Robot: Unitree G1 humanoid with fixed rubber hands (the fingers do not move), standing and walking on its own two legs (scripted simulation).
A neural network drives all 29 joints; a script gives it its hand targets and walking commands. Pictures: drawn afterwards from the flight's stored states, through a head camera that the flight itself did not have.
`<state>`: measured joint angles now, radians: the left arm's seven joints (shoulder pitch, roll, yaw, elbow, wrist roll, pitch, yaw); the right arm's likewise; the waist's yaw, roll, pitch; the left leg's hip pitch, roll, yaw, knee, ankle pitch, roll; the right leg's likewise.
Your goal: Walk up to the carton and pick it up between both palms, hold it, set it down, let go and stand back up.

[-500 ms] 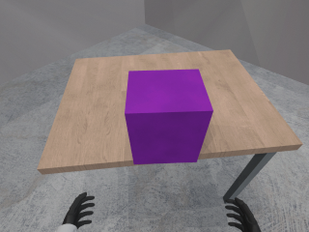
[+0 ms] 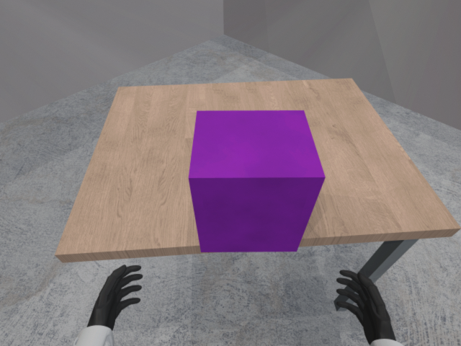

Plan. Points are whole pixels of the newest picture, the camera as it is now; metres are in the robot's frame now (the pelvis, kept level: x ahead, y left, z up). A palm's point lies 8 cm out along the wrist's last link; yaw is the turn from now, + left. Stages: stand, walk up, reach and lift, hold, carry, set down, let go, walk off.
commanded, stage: reach and lift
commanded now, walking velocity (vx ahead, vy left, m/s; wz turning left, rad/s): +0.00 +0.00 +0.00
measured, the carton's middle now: (249, 185) +0.40 +0.02 +0.05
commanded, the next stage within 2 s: none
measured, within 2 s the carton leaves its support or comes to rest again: neither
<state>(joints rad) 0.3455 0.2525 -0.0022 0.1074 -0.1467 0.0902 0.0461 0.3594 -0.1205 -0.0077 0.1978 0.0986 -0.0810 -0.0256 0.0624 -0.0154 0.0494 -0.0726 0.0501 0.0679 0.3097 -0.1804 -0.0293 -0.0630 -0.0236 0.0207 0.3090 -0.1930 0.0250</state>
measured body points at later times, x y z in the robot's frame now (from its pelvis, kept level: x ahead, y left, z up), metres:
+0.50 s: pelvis +0.00 +0.00 +0.00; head +0.01 +0.01 +0.45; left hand +0.23 +0.23 +0.04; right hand +0.25 -0.19 +0.04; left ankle -0.01 +0.13 -0.75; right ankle -0.01 -0.14 -0.75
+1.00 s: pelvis -0.01 -0.01 +0.00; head +0.01 +0.00 +0.45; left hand +0.30 +0.23 +0.10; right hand +0.32 -0.19 +0.09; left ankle -0.01 +0.13 -0.75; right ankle -0.01 -0.14 -0.75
